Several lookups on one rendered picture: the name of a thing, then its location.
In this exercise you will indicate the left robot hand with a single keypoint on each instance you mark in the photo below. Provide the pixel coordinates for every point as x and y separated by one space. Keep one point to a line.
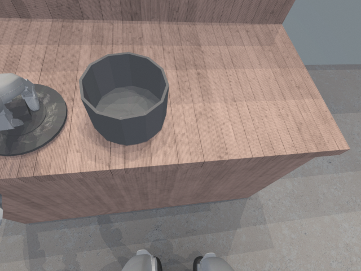
12 85

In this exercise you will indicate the left robot shin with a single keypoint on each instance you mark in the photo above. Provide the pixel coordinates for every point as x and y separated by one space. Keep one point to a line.
140 252

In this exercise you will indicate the robot shin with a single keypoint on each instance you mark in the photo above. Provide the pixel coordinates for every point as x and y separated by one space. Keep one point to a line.
140 252
208 255

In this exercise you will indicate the table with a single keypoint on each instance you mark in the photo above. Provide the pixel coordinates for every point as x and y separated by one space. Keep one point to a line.
242 109

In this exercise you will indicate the knob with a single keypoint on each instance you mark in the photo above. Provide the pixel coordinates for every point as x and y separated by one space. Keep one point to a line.
19 108

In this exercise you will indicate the pot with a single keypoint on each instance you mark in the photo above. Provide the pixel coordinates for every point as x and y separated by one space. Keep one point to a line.
125 96

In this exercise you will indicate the lid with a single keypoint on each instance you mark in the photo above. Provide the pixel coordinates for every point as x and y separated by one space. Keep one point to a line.
38 130

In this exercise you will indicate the right robot shin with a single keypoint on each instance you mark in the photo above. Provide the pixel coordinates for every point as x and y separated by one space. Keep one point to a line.
208 255

